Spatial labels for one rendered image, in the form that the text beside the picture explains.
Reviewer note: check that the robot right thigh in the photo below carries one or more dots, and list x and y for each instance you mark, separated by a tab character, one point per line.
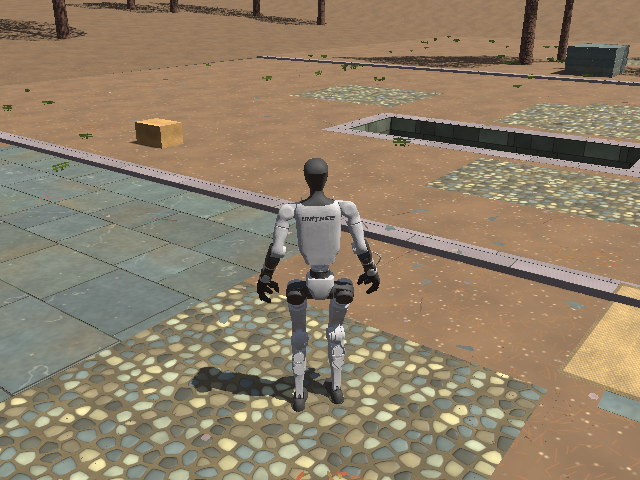
338	307

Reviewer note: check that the robot right upper arm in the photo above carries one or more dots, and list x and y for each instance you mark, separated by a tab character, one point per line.
349	210

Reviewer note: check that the humanoid robot head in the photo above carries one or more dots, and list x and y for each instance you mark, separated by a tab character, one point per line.
316	173

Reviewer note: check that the left robot hand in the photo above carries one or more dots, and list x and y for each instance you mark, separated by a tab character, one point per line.
262	287

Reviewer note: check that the right robot hand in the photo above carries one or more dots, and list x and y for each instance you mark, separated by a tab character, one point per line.
368	279

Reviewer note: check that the robot left forearm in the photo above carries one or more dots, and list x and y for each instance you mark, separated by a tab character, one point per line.
269	266

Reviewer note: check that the robot left upper arm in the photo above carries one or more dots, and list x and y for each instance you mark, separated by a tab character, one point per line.
286	212

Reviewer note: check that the robot right forearm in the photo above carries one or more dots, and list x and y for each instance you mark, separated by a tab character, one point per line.
367	261

